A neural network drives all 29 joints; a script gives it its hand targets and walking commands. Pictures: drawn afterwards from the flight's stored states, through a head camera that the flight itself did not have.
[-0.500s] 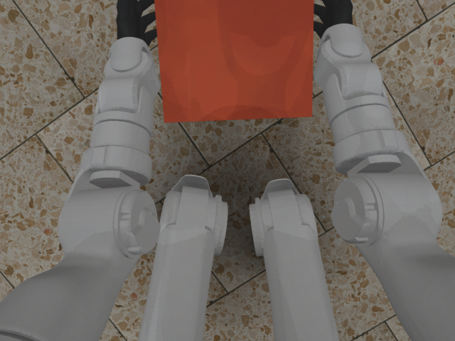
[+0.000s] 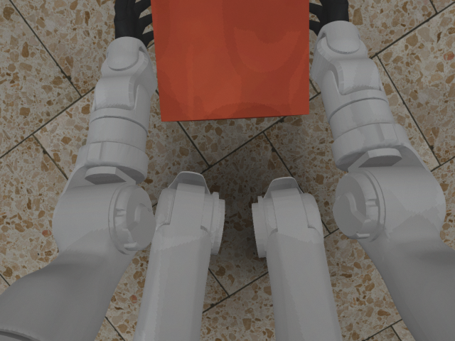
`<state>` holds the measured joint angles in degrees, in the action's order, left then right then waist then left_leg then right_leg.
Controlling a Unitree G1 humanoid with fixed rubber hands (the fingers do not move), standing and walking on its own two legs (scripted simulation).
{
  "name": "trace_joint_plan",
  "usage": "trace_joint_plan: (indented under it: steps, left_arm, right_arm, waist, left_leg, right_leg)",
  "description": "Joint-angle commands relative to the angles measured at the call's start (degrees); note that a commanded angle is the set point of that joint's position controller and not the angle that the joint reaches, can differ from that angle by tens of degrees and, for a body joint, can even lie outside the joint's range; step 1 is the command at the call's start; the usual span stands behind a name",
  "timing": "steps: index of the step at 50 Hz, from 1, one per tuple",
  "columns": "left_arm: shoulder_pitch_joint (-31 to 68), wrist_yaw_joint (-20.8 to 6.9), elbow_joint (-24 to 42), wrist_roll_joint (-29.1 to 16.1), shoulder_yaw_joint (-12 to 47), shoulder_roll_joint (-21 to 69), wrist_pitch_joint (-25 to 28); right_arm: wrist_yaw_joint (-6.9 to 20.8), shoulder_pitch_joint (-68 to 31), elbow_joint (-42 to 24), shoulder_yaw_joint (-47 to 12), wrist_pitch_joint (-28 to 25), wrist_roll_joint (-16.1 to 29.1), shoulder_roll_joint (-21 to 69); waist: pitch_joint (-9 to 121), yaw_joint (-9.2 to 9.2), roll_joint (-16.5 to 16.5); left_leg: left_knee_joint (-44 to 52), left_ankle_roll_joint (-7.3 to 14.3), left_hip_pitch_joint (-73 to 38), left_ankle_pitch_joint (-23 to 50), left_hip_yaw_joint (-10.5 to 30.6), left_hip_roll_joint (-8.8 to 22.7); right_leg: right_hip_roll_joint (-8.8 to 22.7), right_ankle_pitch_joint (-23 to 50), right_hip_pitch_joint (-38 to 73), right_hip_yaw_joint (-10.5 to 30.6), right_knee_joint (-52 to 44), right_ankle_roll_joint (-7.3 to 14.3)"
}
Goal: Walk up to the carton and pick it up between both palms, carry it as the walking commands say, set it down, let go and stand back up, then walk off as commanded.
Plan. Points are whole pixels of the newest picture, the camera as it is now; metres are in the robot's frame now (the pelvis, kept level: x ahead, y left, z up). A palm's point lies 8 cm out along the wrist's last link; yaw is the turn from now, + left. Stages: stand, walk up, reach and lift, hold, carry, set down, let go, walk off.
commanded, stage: set down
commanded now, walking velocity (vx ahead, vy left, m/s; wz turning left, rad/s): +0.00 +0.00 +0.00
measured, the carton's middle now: (230, 35) +0.54 +0.03 -0.22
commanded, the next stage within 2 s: none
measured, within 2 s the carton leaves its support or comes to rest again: neither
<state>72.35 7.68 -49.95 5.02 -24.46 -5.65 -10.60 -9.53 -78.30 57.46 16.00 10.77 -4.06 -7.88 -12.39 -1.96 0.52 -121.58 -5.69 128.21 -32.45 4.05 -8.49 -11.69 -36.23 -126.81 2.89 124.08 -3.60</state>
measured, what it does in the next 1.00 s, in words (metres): stands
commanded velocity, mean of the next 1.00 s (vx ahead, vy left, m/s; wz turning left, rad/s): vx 0.00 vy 0.00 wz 0.00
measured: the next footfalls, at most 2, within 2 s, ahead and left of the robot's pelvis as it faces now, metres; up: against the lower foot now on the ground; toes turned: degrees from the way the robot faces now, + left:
none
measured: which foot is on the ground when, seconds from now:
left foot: down 0.00-1.00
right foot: down 0.00-1.00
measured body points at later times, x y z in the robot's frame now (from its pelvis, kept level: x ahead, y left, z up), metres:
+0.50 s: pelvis +0.00 +0.00 -0.01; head +0.36 +0.00 +0.27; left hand +0.52 +0.16 -0.18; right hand +0.55 -0.11 -0.18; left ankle +0.11 +0.13 -0.35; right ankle +0.10 -0.11 -0.35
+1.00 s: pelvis +0.00 +0.00 -0.02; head +0.36 +0.00 +0.26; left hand +0.52 +0.16 -0.19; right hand +0.54 -0.12 -0.19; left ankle +0.11 +0.13 -0.35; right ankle +0.10 -0.11 -0.35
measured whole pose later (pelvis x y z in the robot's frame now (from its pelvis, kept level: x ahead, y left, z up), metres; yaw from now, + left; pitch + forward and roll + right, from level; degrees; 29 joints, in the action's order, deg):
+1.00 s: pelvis +0.00 +0.00 -0.02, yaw +0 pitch +36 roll +1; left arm 74.6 6.7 -55.7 3.6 -21.5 -7.8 -8.6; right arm -8.6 -79.2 61.6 13.6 7.9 -2.6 -10.2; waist -17.2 -2.3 0.5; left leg -125.8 -4.1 127.9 -34.2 2.1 -6.2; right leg -9.1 -37.7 -126.7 1.7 128.3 -2.2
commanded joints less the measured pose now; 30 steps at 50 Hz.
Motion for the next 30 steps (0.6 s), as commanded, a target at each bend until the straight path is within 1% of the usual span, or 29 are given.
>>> trace_joint_plan:
  steps: [1, 7, 20, 30]
  left_arm:
    - [37.64, -14.24, 2.83, -4.32, 23.81, 50.30, 0.98]
    - [37.24, -14.27, 1.99, -4.10, 23.52, 49.71, 1.38]
    - [35.80, -14.68, 1.63, -4.40, 23.82, 49.04, 2.40]
    - [36.10, -14.83, 1.30, -4.63, 23.68, 47.41, 3.07]
  right_arm:
    - [13.45, -32.37, -4.65, -18.85, -2.12, 4.13, 54.64]
    - [13.81, -32.83, -4.67, -19.02, -2.62, 4.35, 53.70]
    - [14.46, -31.08, -3.99, -19.29, -3.71, 4.56, 52.31]
    - [14.66, -30.99, -3.15, -19.49, -4.28, 4.94, 50.86]
  waist:
    - [62.08, -1.34, 1.72]
    - [60.71, -1.62, 1.92]
    - [58.47, -1.51, 2.04]
    - [56.30, -1.75, 2.27]
  left_leg:
    - [6.54, 2.99, -30.52, 19.33, -8.74, -0.96]
    - [6.16, 3.13, -30.14, 19.64, -8.44, -0.83]
    - [4.83, 3.25, -28.70, 21.69, -7.81, -0.74]
    - [3.88, 3.49, -27.26, 21.04, -7.62, -0.39]
  right_leg:
    - [0.46, 19.90, 27.05, -5.36, -11.13, 2.35]
    - [0.64, 19.99, 26.04, -5.25, -10.53, 2.45]
    - [0.93, 22.33, 24.53, -4.57, -8.98, 2.79]
    - [1.21, 22.19, 24.00, -3.92, -8.18, 3.02]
